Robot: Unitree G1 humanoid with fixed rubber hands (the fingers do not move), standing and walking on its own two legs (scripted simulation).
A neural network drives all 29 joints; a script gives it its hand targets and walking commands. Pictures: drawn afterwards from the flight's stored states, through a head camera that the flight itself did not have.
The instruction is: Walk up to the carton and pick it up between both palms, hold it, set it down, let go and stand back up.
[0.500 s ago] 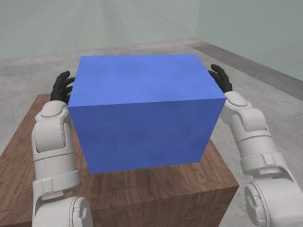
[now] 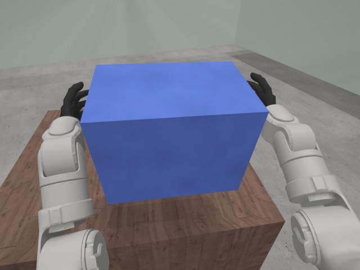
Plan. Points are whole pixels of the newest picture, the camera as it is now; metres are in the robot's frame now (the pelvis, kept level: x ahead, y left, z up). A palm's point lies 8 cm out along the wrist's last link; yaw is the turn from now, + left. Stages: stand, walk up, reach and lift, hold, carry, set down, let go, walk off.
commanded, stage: hold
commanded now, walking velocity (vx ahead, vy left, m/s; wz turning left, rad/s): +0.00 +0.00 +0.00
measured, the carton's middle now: (171, 131) +0.38 +0.01 +0.19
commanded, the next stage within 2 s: none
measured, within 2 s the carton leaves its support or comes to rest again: neither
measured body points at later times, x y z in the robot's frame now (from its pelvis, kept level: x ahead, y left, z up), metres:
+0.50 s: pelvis +0.00 +0.00 +0.00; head -0.06 +0.02 +0.45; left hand +0.37 +0.21 +0.24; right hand +0.39 -0.18 +0.24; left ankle +0.02 +0.10 -0.75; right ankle +0.01 -0.10 -0.75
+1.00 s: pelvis +0.00 +0.00 +0.00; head -0.07 +0.02 +0.44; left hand +0.37 +0.21 +0.24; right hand +0.37 -0.19 +0.25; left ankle +0.02 +0.10 -0.75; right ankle +0.01 -0.10 -0.75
